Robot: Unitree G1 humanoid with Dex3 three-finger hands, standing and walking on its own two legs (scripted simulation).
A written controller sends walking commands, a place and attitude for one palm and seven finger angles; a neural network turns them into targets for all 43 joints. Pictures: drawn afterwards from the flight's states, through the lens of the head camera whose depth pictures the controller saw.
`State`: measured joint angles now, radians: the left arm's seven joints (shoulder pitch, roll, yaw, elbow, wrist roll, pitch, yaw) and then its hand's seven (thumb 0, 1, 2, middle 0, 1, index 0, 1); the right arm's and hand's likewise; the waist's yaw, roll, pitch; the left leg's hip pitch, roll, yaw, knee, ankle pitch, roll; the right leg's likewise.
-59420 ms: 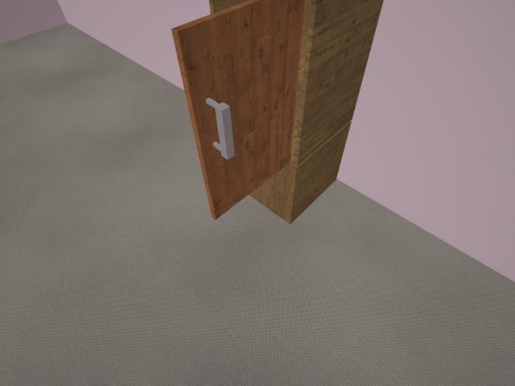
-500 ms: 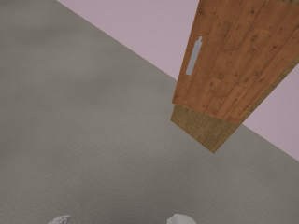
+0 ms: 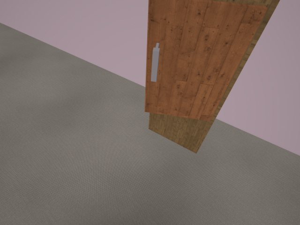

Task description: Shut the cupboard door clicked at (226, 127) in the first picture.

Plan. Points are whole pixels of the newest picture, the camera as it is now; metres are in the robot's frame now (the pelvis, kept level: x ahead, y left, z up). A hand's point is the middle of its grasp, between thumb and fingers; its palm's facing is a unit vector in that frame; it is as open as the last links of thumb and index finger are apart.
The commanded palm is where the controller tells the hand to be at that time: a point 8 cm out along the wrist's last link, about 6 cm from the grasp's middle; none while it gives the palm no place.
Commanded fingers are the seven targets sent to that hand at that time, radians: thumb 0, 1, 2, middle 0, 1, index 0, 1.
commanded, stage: take the last steps up to it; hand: left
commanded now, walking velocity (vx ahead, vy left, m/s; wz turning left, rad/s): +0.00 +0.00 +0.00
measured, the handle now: (155, 62) +0.70 +0.02 +0.03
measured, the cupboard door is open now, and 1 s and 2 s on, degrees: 22 22 22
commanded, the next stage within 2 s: come to a stop and stand still in 0.72 s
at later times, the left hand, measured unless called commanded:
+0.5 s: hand (111, 218) +0.16 +0.12 -0.15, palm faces -0.11 -0.97 -0.21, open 7.4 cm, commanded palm none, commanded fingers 0.00 0.90 0.90 -0.20 -0.30 -0.20 -0.30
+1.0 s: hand (128, 194) +0.24 +0.08 -0.17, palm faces -0.05 -0.99 -0.16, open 7.3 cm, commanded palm none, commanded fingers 0.00 0.90 0.90 -0.20 -0.30 -0.20 -0.30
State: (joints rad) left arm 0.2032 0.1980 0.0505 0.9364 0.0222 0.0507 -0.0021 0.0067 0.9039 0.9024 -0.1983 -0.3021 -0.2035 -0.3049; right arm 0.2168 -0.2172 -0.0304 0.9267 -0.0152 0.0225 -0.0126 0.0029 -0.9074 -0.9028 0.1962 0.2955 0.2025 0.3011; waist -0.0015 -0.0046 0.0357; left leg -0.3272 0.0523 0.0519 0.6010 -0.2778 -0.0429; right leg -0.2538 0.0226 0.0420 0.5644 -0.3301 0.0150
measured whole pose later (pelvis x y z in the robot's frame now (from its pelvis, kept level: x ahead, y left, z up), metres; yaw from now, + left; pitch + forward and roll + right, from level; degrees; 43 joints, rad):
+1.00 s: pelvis +0.21 -0.08 +0.01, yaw -6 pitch +0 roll -1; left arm 0.23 0.16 0.04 1.07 0.02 0.02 0.01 0.01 0.92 0.90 -0.19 -0.30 -0.20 -0.30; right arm 0.18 -0.16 -0.02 1.03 -0.02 -0.01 -0.04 -0.01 -0.94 -0.90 0.20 0.30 0.21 0.30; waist 0.02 -0.02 0.08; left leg -0.27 0.05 0.13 0.52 -0.24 0.04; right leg -0.33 -0.04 -0.03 0.71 -0.37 0.01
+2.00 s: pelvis +0.19 -0.09 +0.02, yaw -7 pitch -1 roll +0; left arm 0.26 0.16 0.00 1.12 0.01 0.01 0.03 0.01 0.92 0.90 -0.19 -0.30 -0.20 -0.30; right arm 0.29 -0.16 0.00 1.14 -0.01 0.01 -0.02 0.00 -0.91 -0.90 0.20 0.30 0.20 0.30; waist -0.01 -0.02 0.03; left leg -0.16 0.01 0.07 0.38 -0.20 0.01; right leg -0.11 0.02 0.02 0.39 -0.26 -0.02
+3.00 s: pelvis +0.20 -0.09 -0.02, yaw -3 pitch +3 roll +3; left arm 0.40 0.18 0.09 0.15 -0.17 -0.19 0.02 0.02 0.91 0.90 -0.23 -0.34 -0.23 -0.34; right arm 0.32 -0.23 -0.04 0.78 0.03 -0.30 -0.03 0.01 -0.91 -0.90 0.20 0.30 0.20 0.30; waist -0.03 -0.02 -0.07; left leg -0.41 -0.06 0.04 0.71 -0.36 0.02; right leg -0.40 -0.04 -0.03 0.79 -0.46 -0.03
